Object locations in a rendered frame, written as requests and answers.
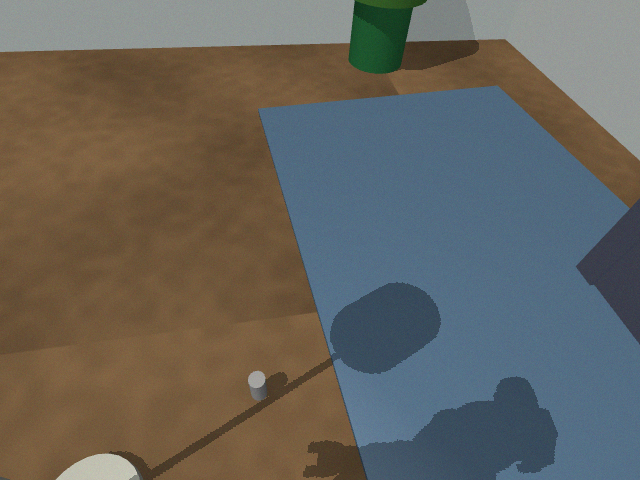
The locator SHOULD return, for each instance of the can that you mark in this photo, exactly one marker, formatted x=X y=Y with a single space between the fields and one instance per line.
x=257 y=384

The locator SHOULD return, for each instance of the armchair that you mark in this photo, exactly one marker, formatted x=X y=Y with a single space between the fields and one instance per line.
x=613 y=266

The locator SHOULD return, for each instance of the potted plant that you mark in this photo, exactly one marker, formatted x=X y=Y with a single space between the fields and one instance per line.
x=379 y=33

